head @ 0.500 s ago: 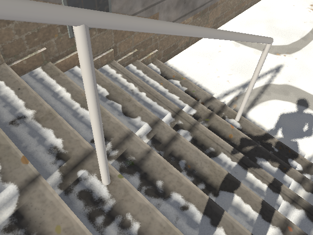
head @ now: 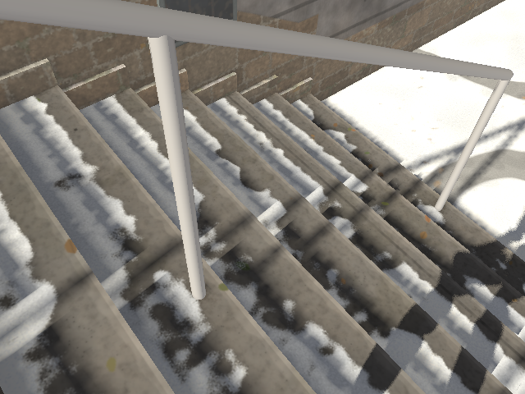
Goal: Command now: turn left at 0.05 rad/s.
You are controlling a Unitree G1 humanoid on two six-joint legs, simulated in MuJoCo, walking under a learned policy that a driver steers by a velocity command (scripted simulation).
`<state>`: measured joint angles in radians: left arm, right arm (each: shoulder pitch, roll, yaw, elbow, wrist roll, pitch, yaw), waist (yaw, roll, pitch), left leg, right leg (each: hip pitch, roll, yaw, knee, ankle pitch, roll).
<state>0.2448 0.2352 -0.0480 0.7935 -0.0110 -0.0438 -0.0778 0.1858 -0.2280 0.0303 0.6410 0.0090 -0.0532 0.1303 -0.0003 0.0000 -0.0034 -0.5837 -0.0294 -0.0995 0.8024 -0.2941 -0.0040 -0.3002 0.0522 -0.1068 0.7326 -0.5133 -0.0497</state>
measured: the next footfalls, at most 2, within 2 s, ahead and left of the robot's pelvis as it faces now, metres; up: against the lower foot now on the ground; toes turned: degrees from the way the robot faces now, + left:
right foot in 0.56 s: -0.09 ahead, -0.09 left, +0.00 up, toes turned -28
left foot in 1.14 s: +0.21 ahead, -0.18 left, -0.17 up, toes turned -19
